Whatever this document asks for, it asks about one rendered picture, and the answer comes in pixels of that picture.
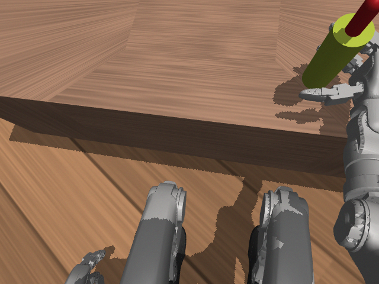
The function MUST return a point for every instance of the bottle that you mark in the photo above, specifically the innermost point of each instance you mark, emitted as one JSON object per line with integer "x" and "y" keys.
{"x": 345, "y": 40}

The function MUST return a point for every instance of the left robot foot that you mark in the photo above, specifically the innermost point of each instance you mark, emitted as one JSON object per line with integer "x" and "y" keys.
{"x": 179, "y": 257}

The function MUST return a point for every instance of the left robot hand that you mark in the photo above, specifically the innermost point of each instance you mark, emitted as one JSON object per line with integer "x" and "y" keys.
{"x": 80, "y": 274}

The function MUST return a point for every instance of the right robot hand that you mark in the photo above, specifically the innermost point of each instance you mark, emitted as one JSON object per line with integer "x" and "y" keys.
{"x": 363, "y": 83}

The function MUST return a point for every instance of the right robot arm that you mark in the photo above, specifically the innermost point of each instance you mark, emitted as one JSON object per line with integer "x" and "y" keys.
{"x": 357, "y": 226}

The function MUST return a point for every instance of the right robot foot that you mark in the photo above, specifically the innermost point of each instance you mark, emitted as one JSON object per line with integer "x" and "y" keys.
{"x": 252, "y": 254}

